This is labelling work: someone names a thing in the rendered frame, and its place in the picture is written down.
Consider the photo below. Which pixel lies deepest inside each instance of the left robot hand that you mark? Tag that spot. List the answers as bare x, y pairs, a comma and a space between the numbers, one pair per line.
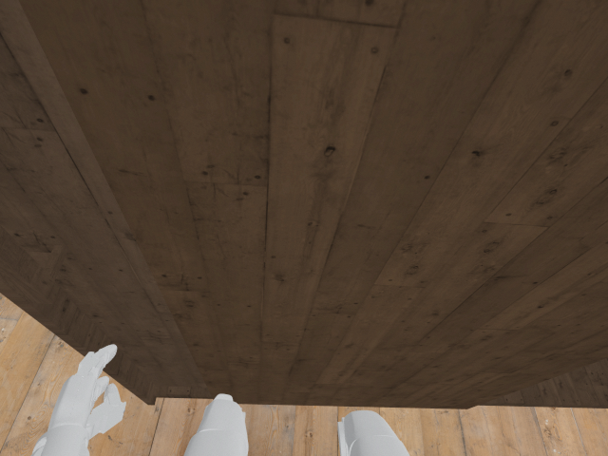
80, 391

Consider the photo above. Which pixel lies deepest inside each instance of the robot left thigh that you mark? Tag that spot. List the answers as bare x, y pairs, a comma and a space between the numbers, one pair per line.
222, 431

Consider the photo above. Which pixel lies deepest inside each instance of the left robot shin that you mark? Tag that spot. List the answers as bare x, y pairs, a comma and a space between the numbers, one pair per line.
222, 396

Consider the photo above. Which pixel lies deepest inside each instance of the left robot forearm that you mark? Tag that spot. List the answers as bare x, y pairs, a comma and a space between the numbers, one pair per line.
66, 440

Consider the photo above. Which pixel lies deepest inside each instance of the wardrobe door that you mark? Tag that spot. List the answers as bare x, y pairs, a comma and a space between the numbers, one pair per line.
356, 203
53, 192

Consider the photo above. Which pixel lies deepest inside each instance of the handle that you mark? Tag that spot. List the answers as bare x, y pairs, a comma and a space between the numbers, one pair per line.
23, 273

